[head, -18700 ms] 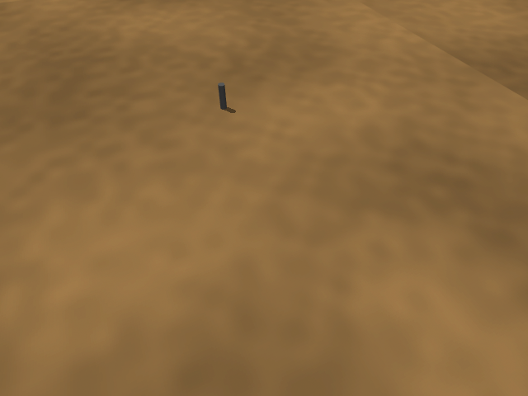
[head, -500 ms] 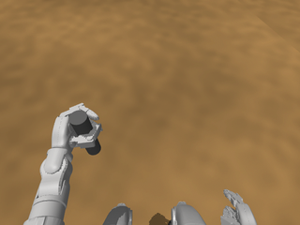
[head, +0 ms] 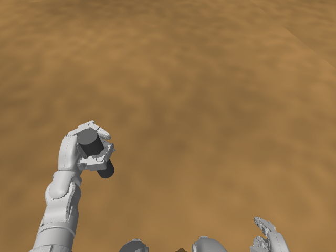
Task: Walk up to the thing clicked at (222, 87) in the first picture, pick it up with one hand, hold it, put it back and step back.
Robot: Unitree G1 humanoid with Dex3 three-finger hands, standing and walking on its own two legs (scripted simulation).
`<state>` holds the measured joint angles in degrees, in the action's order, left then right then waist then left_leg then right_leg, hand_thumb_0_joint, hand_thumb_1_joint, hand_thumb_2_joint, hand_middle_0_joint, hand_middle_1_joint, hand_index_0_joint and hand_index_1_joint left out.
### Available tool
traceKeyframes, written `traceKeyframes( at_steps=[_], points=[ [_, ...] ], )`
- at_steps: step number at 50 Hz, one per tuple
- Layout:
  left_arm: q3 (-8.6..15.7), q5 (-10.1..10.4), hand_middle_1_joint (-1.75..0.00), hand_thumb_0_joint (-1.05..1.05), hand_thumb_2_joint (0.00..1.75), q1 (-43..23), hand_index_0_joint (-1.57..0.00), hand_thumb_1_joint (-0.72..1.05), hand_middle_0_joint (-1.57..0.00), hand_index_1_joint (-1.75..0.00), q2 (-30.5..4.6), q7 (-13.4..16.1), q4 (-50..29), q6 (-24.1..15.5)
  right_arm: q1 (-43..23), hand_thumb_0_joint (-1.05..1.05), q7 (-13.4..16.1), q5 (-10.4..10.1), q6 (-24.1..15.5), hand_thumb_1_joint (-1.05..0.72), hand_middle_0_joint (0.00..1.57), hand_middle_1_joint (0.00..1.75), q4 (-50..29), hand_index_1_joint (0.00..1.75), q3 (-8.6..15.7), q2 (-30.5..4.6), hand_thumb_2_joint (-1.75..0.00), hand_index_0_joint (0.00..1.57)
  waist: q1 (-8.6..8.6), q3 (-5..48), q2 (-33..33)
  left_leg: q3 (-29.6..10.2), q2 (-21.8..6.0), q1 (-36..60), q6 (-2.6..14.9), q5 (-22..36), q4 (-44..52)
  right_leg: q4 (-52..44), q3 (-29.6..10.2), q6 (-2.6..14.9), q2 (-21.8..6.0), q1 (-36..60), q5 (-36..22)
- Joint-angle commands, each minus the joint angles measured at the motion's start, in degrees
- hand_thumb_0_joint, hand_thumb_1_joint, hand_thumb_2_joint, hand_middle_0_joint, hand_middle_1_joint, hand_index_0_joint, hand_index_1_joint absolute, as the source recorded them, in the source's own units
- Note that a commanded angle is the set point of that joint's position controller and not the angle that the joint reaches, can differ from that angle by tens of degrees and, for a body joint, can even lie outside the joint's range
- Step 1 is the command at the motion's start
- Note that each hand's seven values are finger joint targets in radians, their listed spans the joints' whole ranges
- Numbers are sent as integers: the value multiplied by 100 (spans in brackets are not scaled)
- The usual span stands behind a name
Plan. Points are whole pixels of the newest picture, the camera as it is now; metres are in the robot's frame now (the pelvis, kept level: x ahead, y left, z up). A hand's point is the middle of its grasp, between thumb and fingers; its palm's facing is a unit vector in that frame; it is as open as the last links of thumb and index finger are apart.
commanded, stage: hold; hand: left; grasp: from the side
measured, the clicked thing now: (98, 156) +0.33 +0.18 +0.01
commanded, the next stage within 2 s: none
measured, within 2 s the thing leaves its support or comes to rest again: neither
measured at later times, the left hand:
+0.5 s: hand (98, 150) +0.32 +0.17 +0.06, palm faces -0.01 -1.00 +0.00, open 5.5 cm
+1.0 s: hand (94, 150) +0.31 +0.17 +0.07, palm faces -0.01 -1.00 -0.01, open 5.5 cm
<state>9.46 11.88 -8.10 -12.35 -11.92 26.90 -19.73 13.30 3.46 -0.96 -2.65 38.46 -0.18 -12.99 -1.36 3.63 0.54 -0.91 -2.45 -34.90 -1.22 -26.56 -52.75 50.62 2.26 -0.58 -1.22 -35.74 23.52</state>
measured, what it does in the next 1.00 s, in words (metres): stands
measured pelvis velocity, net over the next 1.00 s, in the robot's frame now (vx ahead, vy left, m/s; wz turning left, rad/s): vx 0.00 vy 0.00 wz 0.00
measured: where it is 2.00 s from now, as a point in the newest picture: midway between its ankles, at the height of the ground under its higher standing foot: outside the picture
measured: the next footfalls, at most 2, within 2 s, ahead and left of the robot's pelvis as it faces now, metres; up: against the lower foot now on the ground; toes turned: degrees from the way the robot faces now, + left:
none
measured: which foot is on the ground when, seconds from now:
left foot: down 0.00-1.00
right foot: down 0.00-1.00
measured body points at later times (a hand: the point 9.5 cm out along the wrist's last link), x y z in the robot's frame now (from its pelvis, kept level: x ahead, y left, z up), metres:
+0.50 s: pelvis +0.00 +0.00 +0.01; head +0.03 +0.00 +0.46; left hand +0.31 +0.22 +0.06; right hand +0.13 -0.25 -0.10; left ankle +0.00 +0.13 -0.69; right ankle +0.02 -0.13 -0.69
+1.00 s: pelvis +0.00 +0.00 +0.01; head +0.03 +0.01 +0.46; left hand +0.31 +0.23 +0.07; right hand +0.13 -0.25 -0.09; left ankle +0.00 +0.13 -0.69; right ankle +0.02 -0.13 -0.69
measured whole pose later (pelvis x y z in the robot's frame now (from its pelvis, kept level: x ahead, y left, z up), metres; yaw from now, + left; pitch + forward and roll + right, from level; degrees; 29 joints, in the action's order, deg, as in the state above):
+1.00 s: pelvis +0.00 +0.00 +0.01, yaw +0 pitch +5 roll -1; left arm 9.3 11.7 -6.6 -12.7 -12.0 25.5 -19.8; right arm 13.4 3.1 -1.2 -2.9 39.1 -0.2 -12.7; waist -1.1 1.7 0.5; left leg -0.7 -2.2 -28.6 -1.1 -24.0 -47.4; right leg 45.2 2.1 -0.7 -1.3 -29.4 21.0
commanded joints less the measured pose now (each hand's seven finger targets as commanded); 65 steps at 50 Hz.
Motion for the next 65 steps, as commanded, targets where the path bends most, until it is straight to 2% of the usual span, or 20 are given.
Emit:
traceKeyframes(
  at_steps=[1,12,15,20,25,30,31,33,34,40,42,44,45,46,47,52,55,58,62,65],
  points=[
    [326,115,-140,0,123,-1668,-134,60,-132,-138,-883,22,-1420,-485,-63,0,93,11,-187,-89,20,30,-688,30,298,-786,-89,20,18,1678,131,80,203,831,101,1752,827,-699,-35,138,140,1126,-1754],
    [271,143,-141,0,124,-1682,-134,59,-132,-140,-862,25,-1652,-502,-188,0,92,-3,-198,-89,20,30,-740,30,293,-773,-89,20,26,1495,155,97,218,926,120,1494,1017,-923,-47,111,132,1255,-1569],
    [271,147,-142,0,124,-1353,-134,58,-132,-140,-759,9,-1290,-475,-199,0,92,-6,-201,-89,20,30,-736,30,284,-779,-89,20,19,1456,30,102,217,946,121,1593,1032,-927,-50,108,133,1335,-1651],
    [339,147,-141,0,124,-1687,-134,62,-132,-139,-888,27,-1731,-485,-138,0,101,10,-188,-89,20,30,-718,30,273,-754,-89,20,45,1626,219,93,210,1132,97,1770,1062,-958,-43,122,147,1404,-1785],
    [382,153,-142,0,125,-1605,-134,60,-133,-140,-914,34,-1628,-483,-269,0,118,-11,-211,-89,20,30,-741,30,261,-747,-89,20,43,1327,-17,141,241,986,155,1392,1160,-1139,-86,64,100,1441,-1537],
    [204,151,-140,0,123,-1182,-133,57,-131,-139,-641,15,-1295,-379,-267,0,101,-29,-199,-89,20,30,-750,30,264,-746,-90,20,23,1163,-49,106,217,1091,128,1530,1234,-1137,-16,98,138,1442,-1585],
    [359,175,-140,0,123,-1578,-133,58,-131,-139,-903,19,-1853,-458,-287,0,94,-25,-205,-89,20,30,-737,30,279,-754,-89,20,74,1253,83,107,231,1057,130,1479,1244,-1144,-26,104,123,1492,-1548],
    [242,131,-140,0,122,-1603,-133,58,-131,-138,-855,20,-1790,-426,-251,0,99,-19,-204,-89,20,30,-733,30,264,-734,-89,20,18,1269,107,121,235,1128,136,1436,1262,-1190,-45,98,121,1465,-1529],
    [148,157,-140,0,123,-1340,-132,58,-131,-139,-596,6,-1336,-376,-255,0,86,-26,-215,-89,20,30,-746,30,245,-720,-90,20,-42,1121,-66,107,224,1050,142,1411,1256,-1175,-30,92,135,1416,-1500],
    [405,112,-139,0,123,-1846,-132,60,-130,-138,-1022,58,-1888,-532,-180,0,82,3,-217,-89,20,30,-672,30,277,-752,-89,20,41,1433,276,79,216,1253,102,1507,1281,-1121,-17,124,145,1454,-1521],
    [230,144,-142,0,125,-1532,-134,62,-132,-140,-725,33,-1507,-484,-229,0,56,-6,-254,-89,20,30,-687,30,257,-740,-89,20,31,1111,102,58,201,1087,107,1391,1313,-1126,10,123,161,1351,-1412],
    [328,143,-141,0,124,-1619,-133,59,-131,-139,-867,25,-1575,-518,-238,0,59,-15,-249,-89,20,30,-680,30,288,-772,-90,20,42,1308,192,55,203,1195,96,1467,1313,-1117,7,126,157,1397,-1469],
    [195,143,-140,0,123,-1581,-132,62,-130,-138,-773,3,-1625,-508,-239,0,53,-8,-252,-89,20,30,-694,30,263,-747,-89,20,30,1355,232,54,211,1181,91,1470,1311,-1121,10,129,153,1472,-1465],
    [334,151,-142,0,124,-1723,-133,59,-131,-140,-945,18,-1825,-521,-223,0,53,-10,-249,-89,20,30,-688,30,282,-767,-90,20,50,1396,216,54,216,1167,105,1444,1298,-1134,0,124,147,1494,-1459],
    [274,110,-142,0,125,-1341,-133,59,-131,-140,-860,10,-1338,-459,-197,0,59,-10,-243,-89,20,30,-667,30,272,-764,-90,20,42,1270,128,68,222,1107,115,1484,1271,-1145,-6,116,147,1477,-1499],
    [246,195,-141,0,124,-1817,-132,57,-130,-139,-862,13,-1844,-473,-95,0,52,-32,-246,-88,20,30,-653,30,284,-789,-89,20,-1,1430,206,60,201,1298,97,1721,1279,-1104,4,133,156,1485,-1712],
    [152,172,-140,0,125,-1337,-131,60,-129,-138,-565,26,-1054,-370,-156,0,28,-30,-255,-88,20,30,-650,30,263,-746,-89,20,-35,1015,-138,37,182,1013,115,1633,1286,-1124,42,122,169,1321,-1638],
    [403,140,-141,0,125,-1870,-132,57,-130,-140,-1016,50,-1731,-506,-162,0,43,-22,-236,-89,20,30,-662,30,298,-776,-90,20,64,1288,123,83,230,1159,127,1621,1282,-1165,-9,111,117,1500,-1652],
    [173,142,-140,0,124,-1451,-132,59,-130,-139,-714,42,-1692,-515,-147,0,20,-22,-256,-89,20,30,-683,30,284,-760,-90,20,55,1375,185,52,207,1335,70,1788,1321,-1096,34,141,161,1552,-1695],
    [304,145,-139,0,123,-1658,-131,57,-129,-138,-847,89,-1625,-475,-134,0,28,-16,-242,-89,20,30,-635,30,286,-756,-90,20,18,1369,176,67,212,1248,99,1722,1273,-1146,8,118,153,1540,-1715]
  ],
)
